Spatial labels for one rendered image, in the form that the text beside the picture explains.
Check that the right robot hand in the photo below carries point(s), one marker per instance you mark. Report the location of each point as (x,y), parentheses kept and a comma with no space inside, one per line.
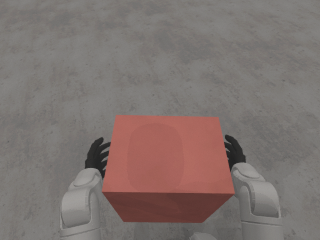
(236,153)

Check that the robot right forearm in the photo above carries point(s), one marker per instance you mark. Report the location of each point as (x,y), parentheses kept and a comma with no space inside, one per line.
(258,203)

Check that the robot left forearm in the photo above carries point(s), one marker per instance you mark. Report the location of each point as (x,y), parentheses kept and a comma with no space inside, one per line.
(79,213)

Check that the carton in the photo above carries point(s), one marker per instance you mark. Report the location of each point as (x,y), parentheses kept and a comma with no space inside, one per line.
(167,169)

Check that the left robot hand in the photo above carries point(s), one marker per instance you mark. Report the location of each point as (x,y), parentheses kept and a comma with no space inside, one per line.
(95,157)

